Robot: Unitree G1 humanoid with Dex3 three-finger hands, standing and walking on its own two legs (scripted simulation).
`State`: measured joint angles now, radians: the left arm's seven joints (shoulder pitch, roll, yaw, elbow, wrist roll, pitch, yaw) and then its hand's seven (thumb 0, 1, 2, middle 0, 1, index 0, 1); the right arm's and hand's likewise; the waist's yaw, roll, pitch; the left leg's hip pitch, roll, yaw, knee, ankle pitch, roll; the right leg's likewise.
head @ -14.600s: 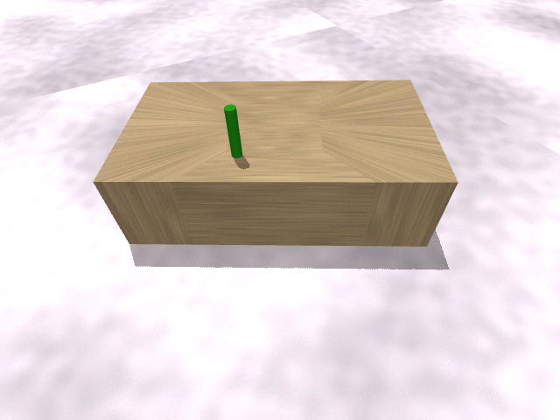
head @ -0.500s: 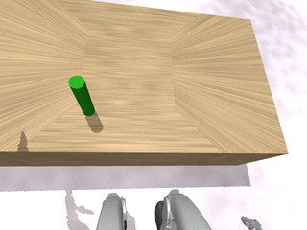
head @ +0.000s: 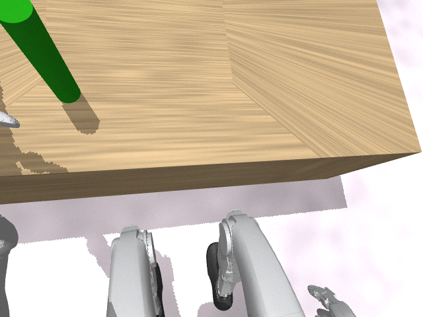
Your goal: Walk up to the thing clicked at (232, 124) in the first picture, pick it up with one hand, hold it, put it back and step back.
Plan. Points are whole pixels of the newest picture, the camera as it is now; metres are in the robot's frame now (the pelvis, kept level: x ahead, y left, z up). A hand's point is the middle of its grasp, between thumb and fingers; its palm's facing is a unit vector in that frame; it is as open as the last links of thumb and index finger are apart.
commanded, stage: close in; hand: left
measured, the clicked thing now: (47, 60) +0.56 +0.23 -0.03
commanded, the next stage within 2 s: rest palm in 0.56 s
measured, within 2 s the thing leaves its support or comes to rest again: neither
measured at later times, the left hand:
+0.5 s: hand (39, 70) +0.54 +0.24 -0.03, palm faces +0.21 -0.98 +0.01, open 17.6 cm
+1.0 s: hand (56, 82) +0.53 +0.23 -0.05, palm faces +0.21 -0.98 -0.01, open 16.9 cm
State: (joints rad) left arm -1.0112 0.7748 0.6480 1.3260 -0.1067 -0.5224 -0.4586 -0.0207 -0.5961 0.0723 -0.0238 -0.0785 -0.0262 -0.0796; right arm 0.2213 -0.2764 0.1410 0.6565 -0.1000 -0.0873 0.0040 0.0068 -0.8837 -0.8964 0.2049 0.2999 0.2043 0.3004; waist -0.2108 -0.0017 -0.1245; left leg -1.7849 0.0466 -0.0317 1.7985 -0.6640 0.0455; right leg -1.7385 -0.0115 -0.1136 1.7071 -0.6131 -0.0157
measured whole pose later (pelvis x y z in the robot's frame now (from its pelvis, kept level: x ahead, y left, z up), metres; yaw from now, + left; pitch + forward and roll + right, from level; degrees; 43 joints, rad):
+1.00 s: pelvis -0.01 -0.01 -0.05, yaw +0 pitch +38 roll -5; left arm -0.98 0.54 0.50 1.13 -0.05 -0.48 -0.14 -0.02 -0.55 0.08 -0.19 -0.14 -0.20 -0.13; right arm 0.21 -0.27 0.06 0.64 -0.06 0.02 0.04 0.01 -0.91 -0.90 0.20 0.30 0.20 0.30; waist -0.18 0.03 -0.16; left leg -1.94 0.05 -0.02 1.96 -0.70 0.04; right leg -1.91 -0.02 -0.10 1.90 -0.66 -0.04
